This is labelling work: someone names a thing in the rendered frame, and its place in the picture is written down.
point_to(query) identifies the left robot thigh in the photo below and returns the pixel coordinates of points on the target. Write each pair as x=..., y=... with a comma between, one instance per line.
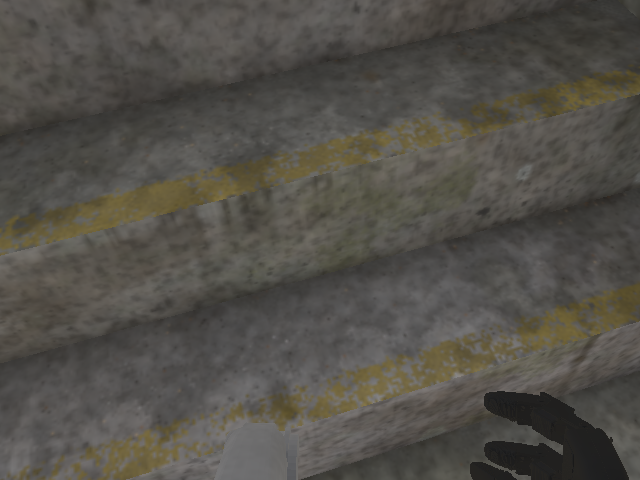
x=258, y=451

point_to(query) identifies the left robot shin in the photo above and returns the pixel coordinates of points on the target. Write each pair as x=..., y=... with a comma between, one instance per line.
x=228, y=435

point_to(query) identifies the right robot hand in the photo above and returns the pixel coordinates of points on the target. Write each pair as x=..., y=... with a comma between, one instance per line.
x=588, y=453

